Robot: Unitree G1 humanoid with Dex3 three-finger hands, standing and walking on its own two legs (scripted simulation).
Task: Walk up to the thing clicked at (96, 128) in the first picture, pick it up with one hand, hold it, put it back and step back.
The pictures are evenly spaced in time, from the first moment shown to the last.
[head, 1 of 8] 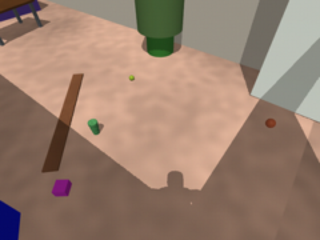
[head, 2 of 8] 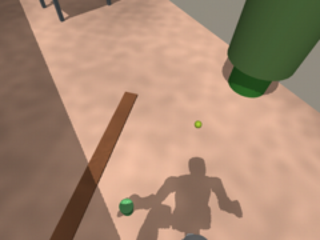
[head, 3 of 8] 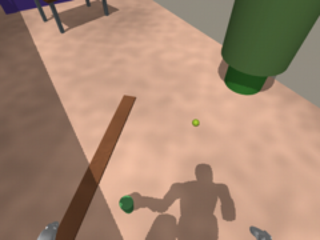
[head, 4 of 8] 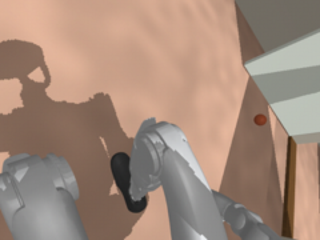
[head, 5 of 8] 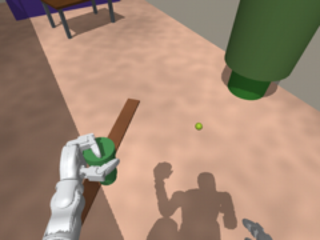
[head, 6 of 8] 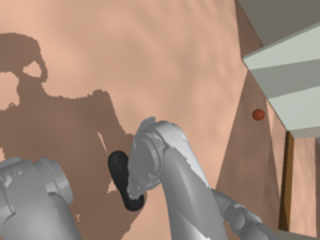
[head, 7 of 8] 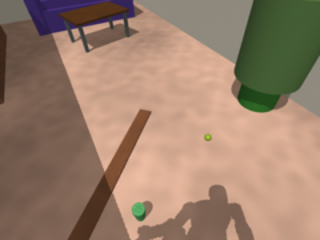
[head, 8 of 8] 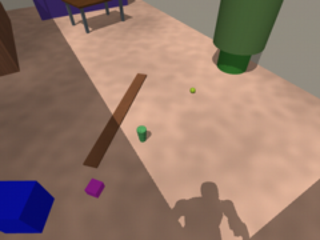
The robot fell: no
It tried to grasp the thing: yes
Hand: left
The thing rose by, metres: 0.68
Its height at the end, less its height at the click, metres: +0.00
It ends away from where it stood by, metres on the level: 0.01
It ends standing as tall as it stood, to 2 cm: yes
